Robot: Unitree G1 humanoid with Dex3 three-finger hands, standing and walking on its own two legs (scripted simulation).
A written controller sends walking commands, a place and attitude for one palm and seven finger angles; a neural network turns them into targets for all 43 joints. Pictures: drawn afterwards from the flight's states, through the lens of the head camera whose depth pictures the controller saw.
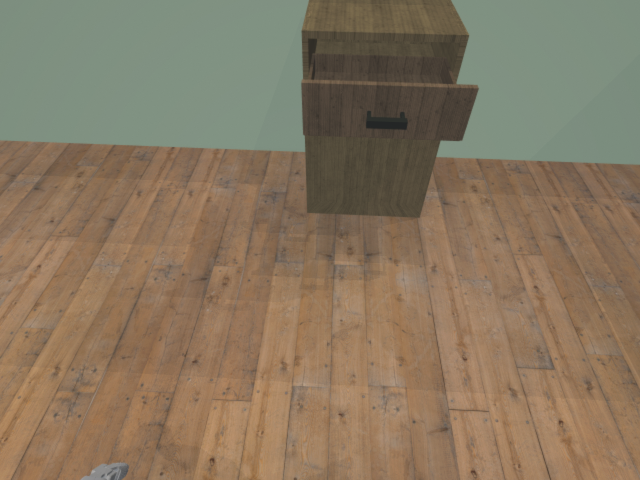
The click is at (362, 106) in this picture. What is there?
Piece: drawer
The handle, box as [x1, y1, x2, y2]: [366, 111, 407, 129]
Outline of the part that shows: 367,111 366,127 406,129 407,120 404,117 403,112 400,113 399,118 371,117 370,111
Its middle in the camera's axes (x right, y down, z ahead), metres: +0.18 -0.33 +1.06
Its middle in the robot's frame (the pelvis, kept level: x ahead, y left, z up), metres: +1.02 -0.13 -0.09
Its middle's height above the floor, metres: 0.68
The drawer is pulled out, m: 0.29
